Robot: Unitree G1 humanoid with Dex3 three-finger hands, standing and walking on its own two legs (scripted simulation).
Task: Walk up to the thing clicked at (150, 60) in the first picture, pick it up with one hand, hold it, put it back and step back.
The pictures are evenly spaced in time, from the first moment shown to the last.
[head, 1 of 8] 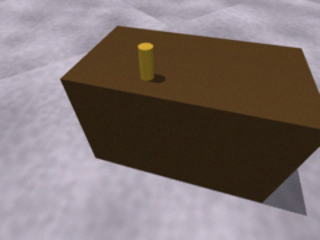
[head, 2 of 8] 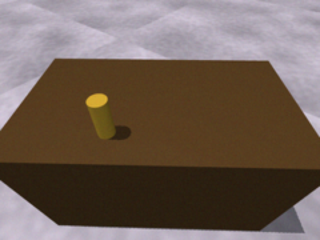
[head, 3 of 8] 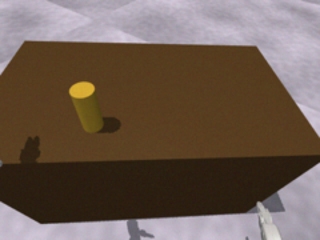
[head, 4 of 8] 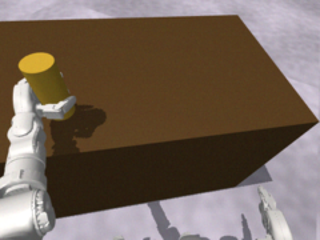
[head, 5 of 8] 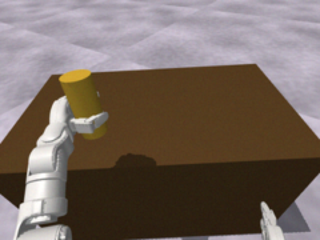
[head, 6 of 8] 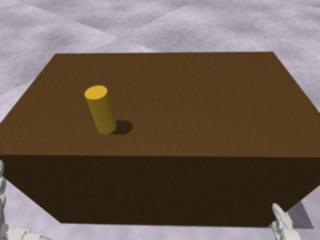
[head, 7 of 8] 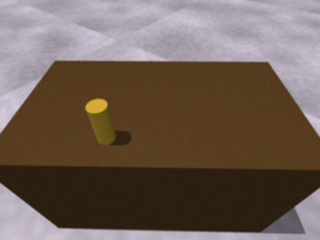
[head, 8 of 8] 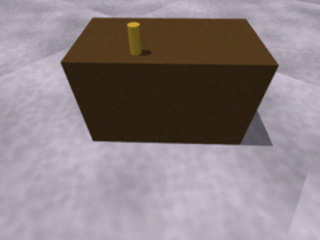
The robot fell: no
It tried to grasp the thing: yes
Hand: left
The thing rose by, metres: 0.24
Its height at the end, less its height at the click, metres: +0.00
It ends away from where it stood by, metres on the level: 0.02
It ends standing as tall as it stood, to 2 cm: yes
